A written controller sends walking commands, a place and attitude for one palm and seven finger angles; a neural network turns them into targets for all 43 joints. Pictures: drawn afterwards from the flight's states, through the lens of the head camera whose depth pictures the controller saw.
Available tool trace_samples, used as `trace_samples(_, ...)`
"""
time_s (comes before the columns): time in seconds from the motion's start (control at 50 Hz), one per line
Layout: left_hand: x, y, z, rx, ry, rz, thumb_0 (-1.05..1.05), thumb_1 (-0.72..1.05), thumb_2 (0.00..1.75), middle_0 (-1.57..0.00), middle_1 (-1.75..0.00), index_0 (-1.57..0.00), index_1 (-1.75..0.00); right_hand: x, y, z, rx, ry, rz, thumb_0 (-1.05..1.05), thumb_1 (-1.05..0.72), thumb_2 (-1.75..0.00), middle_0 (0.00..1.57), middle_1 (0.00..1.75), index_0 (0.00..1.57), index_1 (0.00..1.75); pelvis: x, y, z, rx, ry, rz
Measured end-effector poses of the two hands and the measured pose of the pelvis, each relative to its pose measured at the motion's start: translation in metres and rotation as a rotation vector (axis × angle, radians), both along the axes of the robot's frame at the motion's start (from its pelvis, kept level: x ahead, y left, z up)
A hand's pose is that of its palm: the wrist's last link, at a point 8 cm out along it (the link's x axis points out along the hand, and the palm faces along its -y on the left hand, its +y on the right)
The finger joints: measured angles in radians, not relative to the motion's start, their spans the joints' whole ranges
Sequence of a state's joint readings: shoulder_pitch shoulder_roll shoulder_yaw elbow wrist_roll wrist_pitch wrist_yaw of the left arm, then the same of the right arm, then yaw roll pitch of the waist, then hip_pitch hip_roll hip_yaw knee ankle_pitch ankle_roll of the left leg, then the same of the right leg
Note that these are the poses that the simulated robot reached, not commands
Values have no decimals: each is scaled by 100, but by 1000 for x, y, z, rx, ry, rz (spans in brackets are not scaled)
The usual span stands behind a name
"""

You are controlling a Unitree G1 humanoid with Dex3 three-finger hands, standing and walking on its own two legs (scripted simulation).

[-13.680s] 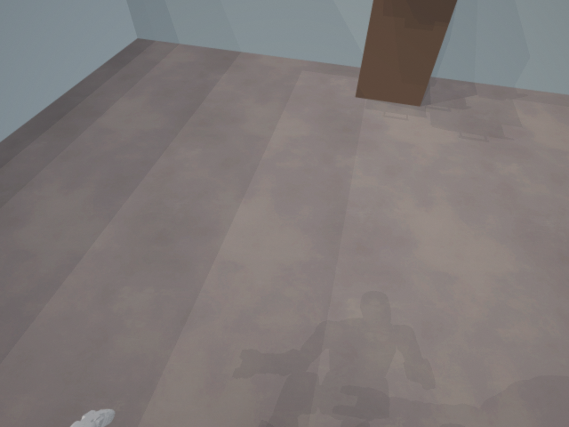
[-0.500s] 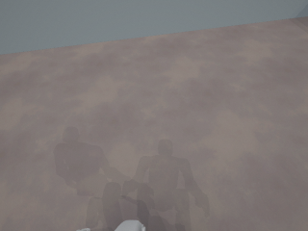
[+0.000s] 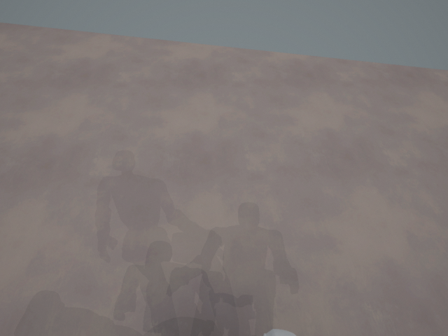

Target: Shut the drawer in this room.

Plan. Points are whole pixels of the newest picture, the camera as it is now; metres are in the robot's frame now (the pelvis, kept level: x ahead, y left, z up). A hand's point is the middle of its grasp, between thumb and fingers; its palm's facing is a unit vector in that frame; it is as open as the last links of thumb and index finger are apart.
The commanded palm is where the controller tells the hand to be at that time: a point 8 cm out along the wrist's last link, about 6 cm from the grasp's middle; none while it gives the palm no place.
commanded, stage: turn or walk to find it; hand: left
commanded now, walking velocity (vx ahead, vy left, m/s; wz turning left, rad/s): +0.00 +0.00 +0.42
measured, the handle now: out of the picture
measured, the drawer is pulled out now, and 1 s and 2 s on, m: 0.17 0.17 0.17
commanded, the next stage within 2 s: stand and wait in 1.64 s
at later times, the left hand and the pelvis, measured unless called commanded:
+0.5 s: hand out of the picture +0.00 +0.15 -0.15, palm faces +0.27 -0.93 -0.27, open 7.4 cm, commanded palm none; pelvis -0.02 -0.05 +0.00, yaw +15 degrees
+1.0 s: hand out of the picture -0.07 +0.19 -0.16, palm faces +0.48 -0.84 -0.26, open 7.4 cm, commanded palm none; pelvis -0.05 -0.03 +0.00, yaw +27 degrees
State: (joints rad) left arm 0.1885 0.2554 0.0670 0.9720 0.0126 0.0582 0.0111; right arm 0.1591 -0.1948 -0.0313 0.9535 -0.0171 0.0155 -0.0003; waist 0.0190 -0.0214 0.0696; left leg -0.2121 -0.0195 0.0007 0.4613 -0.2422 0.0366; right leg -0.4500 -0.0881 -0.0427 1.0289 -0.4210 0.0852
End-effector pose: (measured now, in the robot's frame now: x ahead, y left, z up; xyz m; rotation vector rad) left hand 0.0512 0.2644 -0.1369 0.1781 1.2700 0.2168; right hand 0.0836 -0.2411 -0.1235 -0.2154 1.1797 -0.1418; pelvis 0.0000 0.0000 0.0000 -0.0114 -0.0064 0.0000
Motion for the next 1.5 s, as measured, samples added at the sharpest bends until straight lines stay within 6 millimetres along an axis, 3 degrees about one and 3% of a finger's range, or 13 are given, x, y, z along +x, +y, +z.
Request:
trace_samples(0.1,16,-11,10,15,-73,4,0,91,90,-20,-30,-19,-30,-8,-4,-9,30,21,14,0,-90,-90,20,30,20,30,-4,-9,-1,10,-1,44)
trace_samples(0.22,23,-40,17,46,-162,14,0,91,90,-20,-30,-20,-30,-21,-29,-33,67,72,25,1,-90,-90,20,30,20,30,-10,-34,-11,31,3,100)
trace_samples(0.44,-49,-70,24,39,-83,154,0,90,90,-21,-30,-20,-30,-23,-57,-29,48,165,119,1,-91,-90,20,30,20,30,-19,-52,0,51,-5,228)
trace_samples(0.56,-98,-66,12,12,-22,249,0,90,90,-21,-30,-20,-30,-4,-41,-23,15,174,213,1,-91,-90,20,29,20,30,-26,-46,-1,49,4,287)
trace_samples(0.68,-158,-43,-16,-19,48,362,0,90,90,-21,-30,-20,-30,32,0,-19,-18,57,330,1,-91,-90,20,29,20,30,-41,-24,-15,16,7,353)
trace_samples(0.74,-177,-34,-19,-20,92,397,0,90,90,-21,-30,-20,-30,42,20,-10,-16,6,370,1,-91,-90,20,29,20,30,-46,-19,-13,20,-1,364)
trace_samples(0.82,-183,-27,-9,-18,74,426,1,91,90,-20,-30,-20,-30,45,36,-1,-9,-14,408,0,-91,-90,20,30,20,30,-49,-16,-4,6,-4,396)
trace_samples(0.92,-172,-26,2,4,5,439,0,91,90,-20,-30,-19,-30,45,41,-2,18,-8,436,0,-91,-90,20,30,20,30,-51,-20,0,7,-3,431)
trace_samples(1.06,-143,-44,13,51,-94,438,0,91,90,-20,-30,-19,-30,40,17,-23,50,45,446,0,-90,-90,20,30,20,30,-49,-44,-7,27,4,492)
trace_samples(1.14,-142,-66,18,80,-134,457,0,91,90,-20,-30,-20,-30,40,-3,-38,54,90,461,1,-91,-90,20,30,20,30,-47,-60,-12,31,-3,547)
trace_samples(1.34,-189,-112,19,34,-62,589,0,90,90,-21,-30,-20,-30,42,-22,-27,3,180,548,1,-91,-90,20,30,20,30,-49,-73,0,48,7,651)
trace_samples(1.42,-219,-120,11,10,-25,651,0,91,90,-21,-30,-20,-30,46,-9,-23,-24,191,607,1,-91,-90,20,29,20,30,-56,-70,0,42,13,693)
trace_samples(1.5,-258,-123,-1,-15,13,721,0,90,90,-21,-30,-20,-30,55,21,-19,-38,144,684,1,-91,-90,20,29,19,30,-68,-63,-5,29,14,736)
